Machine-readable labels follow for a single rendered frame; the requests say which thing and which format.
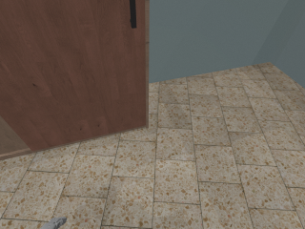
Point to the wardrobe door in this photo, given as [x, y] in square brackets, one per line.
[71, 69]
[9, 139]

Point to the left robot hand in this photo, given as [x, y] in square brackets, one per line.
[54, 223]

